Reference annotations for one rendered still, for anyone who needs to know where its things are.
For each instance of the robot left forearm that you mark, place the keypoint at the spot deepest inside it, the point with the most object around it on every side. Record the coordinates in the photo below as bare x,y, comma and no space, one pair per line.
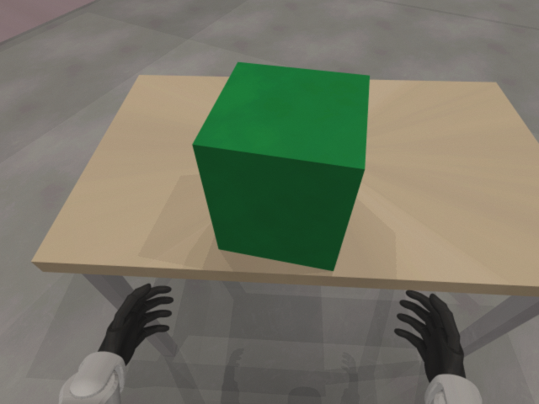
100,379

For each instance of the carton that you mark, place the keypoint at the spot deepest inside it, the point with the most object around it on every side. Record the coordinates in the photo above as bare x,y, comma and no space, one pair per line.
281,157

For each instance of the table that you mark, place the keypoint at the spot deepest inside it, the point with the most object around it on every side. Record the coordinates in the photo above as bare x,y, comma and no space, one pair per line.
448,202

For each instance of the left robot hand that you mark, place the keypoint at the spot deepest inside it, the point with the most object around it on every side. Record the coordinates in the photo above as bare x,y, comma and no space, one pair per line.
127,329

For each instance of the right robot hand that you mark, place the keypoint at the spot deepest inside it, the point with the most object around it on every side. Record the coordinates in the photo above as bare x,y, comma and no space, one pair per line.
440,347

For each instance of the robot right forearm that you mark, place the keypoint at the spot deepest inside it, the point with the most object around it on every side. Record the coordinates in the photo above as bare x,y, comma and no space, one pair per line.
452,389

